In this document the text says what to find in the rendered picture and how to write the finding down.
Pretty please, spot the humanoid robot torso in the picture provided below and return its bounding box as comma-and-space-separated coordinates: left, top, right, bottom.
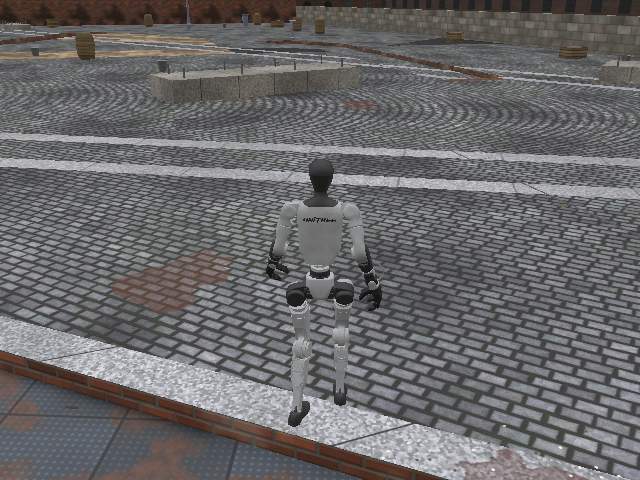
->
297, 197, 344, 300

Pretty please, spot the right robot upper arm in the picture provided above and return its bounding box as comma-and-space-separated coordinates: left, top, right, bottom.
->
341, 202, 367, 260

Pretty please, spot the left robot upper arm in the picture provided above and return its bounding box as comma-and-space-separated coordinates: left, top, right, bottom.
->
272, 201, 300, 255

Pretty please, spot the robot right hand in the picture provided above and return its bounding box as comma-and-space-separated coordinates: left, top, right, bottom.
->
359, 285, 382, 311

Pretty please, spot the right robot forearm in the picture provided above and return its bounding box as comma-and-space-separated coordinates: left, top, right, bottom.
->
357, 244, 379, 290

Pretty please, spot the robot left hand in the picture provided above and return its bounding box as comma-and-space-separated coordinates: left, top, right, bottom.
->
266, 264, 289, 281

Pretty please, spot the left robot forearm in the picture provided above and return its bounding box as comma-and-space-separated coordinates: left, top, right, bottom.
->
267, 240, 283, 269

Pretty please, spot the robot right thigh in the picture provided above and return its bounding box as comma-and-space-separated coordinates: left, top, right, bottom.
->
332, 279, 354, 346

